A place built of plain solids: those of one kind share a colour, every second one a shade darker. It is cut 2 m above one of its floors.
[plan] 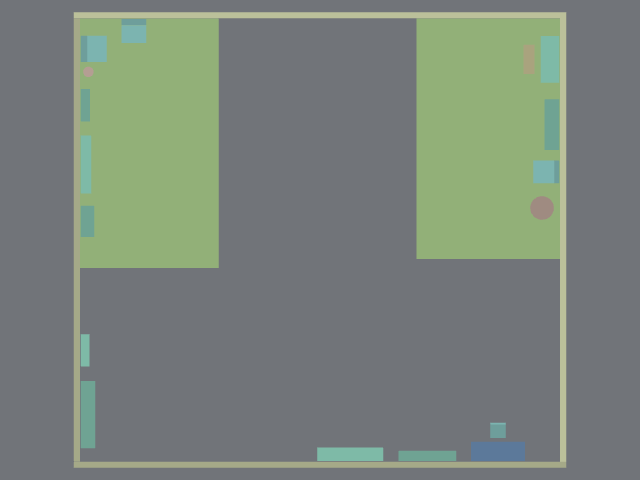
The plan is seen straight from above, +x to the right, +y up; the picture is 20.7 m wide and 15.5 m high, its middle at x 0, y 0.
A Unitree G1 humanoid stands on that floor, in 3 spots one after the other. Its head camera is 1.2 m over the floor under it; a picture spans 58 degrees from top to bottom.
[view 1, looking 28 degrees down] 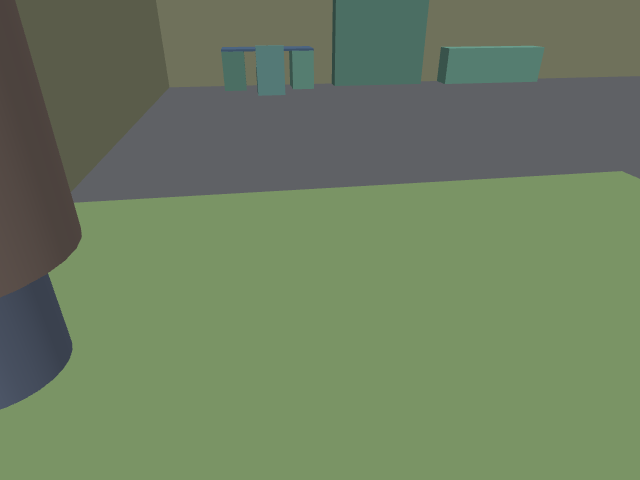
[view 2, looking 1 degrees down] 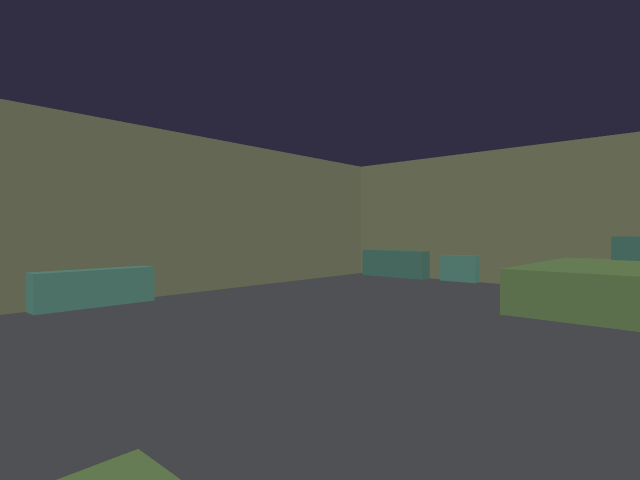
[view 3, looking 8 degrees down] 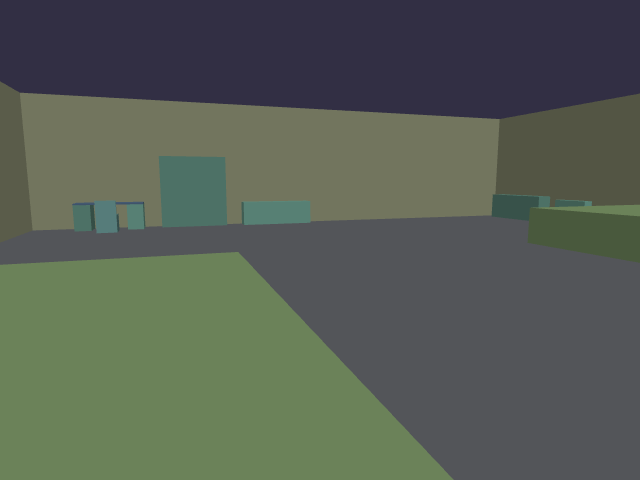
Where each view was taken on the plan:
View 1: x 6.17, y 2.44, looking -99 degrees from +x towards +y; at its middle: floor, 2.56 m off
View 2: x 4.21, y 1.73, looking -138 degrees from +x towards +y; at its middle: wall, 13.28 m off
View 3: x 4.14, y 6.55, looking -109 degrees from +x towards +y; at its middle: ground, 10.01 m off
